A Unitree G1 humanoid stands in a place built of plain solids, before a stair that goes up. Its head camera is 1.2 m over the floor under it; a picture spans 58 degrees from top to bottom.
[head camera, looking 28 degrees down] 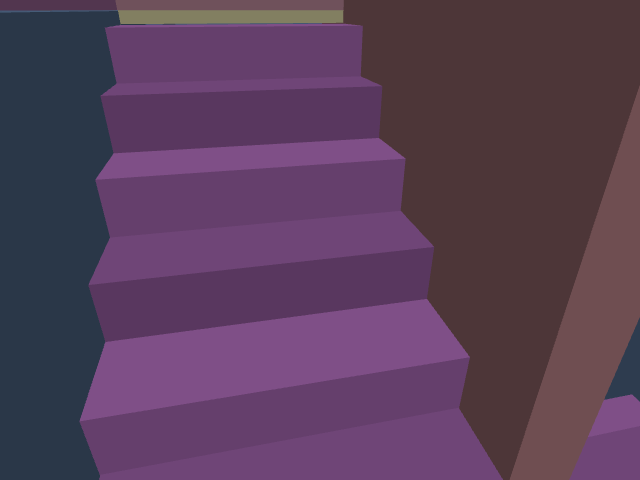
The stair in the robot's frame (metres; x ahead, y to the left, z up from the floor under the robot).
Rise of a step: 0.19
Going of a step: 0.28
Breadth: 0.97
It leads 12 degrees to the left of straight ahead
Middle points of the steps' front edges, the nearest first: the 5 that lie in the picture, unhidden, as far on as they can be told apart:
0.77 0.07 0.38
1.04 0.13 0.57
1.30 0.19 0.76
1.56 0.24 0.95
1.83 0.30 1.15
